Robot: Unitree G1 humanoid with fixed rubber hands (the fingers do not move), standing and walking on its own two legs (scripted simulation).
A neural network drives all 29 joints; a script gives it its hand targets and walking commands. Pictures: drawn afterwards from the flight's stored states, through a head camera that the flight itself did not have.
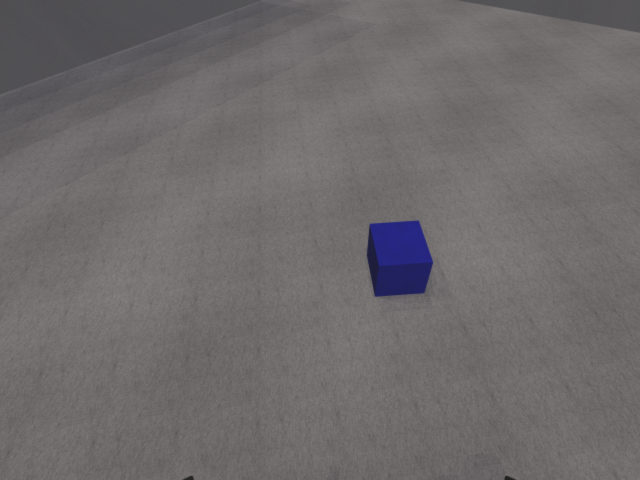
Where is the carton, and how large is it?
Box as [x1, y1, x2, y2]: [367, 221, 432, 296]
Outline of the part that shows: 418,221 370,224 367,257 375,296 419,293 424,291 432,260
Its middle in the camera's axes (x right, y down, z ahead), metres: +0.30 +0.06 +1.49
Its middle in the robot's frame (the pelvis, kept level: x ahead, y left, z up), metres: +1.03 -0.23 -0.67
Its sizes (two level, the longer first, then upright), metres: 0.214 0.193 0.187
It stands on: the floor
